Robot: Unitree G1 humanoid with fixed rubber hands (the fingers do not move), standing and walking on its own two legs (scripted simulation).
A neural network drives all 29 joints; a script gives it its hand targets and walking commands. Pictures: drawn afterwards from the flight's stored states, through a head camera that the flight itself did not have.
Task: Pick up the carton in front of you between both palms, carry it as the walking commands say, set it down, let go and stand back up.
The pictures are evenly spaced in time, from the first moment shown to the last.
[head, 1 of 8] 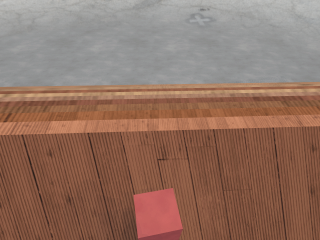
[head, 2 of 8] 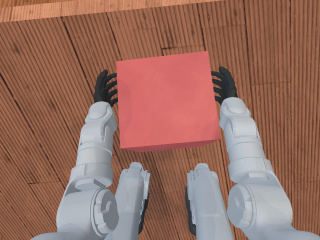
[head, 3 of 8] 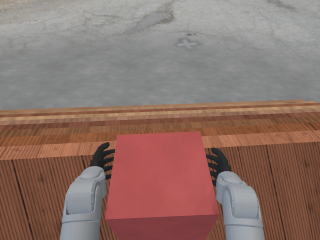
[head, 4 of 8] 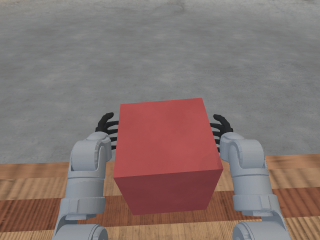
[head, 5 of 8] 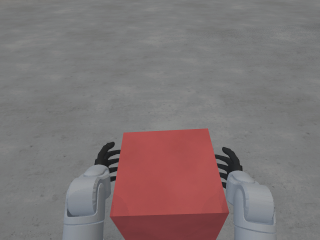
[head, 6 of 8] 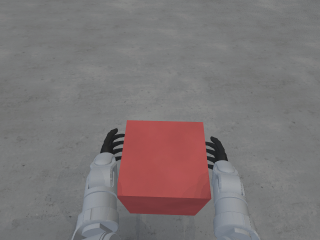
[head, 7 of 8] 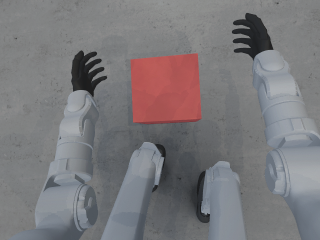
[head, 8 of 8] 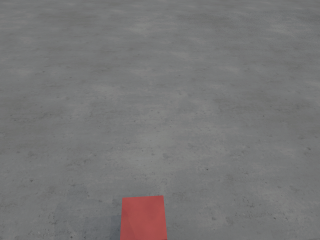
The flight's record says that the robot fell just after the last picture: no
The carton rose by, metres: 0.67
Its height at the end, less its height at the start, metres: -1.74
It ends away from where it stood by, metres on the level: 5.19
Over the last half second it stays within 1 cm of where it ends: yes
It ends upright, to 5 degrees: yes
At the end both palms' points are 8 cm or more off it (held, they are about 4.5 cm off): yes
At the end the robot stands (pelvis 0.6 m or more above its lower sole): yes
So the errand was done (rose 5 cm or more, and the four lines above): yes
